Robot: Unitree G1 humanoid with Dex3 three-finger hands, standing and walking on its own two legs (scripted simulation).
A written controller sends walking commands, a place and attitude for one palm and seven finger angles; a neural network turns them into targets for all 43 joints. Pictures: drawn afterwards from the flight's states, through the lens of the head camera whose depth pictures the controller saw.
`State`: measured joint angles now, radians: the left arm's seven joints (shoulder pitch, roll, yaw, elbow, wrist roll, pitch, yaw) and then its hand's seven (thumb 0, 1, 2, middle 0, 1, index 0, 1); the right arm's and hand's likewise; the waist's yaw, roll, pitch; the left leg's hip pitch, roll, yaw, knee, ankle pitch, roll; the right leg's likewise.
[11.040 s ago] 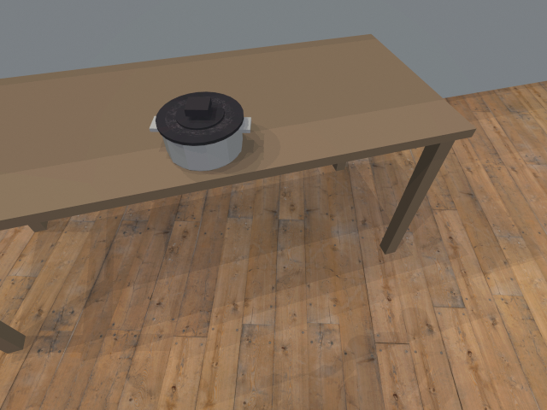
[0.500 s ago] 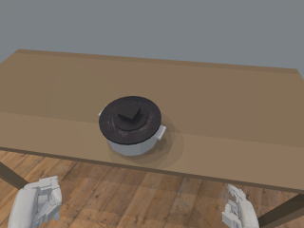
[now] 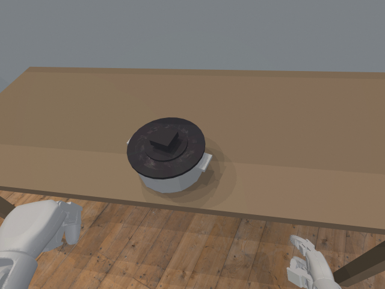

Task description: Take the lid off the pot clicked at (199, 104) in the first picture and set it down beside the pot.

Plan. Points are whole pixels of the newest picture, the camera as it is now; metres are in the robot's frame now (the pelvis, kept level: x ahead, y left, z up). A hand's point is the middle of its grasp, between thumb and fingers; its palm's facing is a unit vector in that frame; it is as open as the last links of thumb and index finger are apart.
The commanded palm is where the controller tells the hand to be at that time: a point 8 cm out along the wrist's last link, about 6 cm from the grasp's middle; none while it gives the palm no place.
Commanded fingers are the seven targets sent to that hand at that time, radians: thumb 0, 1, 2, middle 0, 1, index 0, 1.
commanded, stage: reach forward and open the fingers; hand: left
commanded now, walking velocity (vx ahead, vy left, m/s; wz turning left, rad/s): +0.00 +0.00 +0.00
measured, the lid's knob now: (164, 138) +0.46 +0.14 +0.04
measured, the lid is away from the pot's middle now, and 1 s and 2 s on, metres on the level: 0.00 0.00 0.00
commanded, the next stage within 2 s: move the open hand above the knob in 0.86 s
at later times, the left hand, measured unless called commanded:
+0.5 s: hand (61, 217) +0.20 +0.27 +0.09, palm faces -0.25 -0.06 -0.97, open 7.1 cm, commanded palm +0.20 +0.26 +0.16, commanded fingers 0.00 -0.17 1.20 -0.82 -0.15 -0.82 -0.15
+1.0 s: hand (78, 192) +0.25 +0.25 +0.10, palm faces -0.27 -0.05 -0.96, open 10.3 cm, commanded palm +0.24 +0.24 +0.17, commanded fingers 0.00 -0.25 1.27 -0.80 -0.08 -0.80 -0.08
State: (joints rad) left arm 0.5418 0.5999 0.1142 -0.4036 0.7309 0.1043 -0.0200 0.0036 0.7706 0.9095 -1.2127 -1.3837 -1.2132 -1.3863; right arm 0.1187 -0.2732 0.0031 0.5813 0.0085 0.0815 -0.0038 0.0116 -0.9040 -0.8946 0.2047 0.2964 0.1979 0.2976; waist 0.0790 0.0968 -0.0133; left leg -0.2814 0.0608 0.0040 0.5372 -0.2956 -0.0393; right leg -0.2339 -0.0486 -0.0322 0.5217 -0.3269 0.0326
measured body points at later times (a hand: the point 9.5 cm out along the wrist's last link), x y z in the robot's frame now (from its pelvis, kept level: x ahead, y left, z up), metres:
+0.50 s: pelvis -0.03 +0.02 +0.01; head +0.00 -0.01 +0.46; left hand +0.21 +0.27 +0.15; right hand +0.17 -0.20 -0.10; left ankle -0.01 +0.15 -0.73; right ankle -0.04 -0.14 -0.73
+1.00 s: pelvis -0.04 +0.01 +0.01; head -0.01 -0.03 +0.46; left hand +0.26 +0.25 +0.16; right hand +0.18 -0.21 -0.09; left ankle -0.01 +0.15 -0.73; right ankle -0.04 -0.14 -0.73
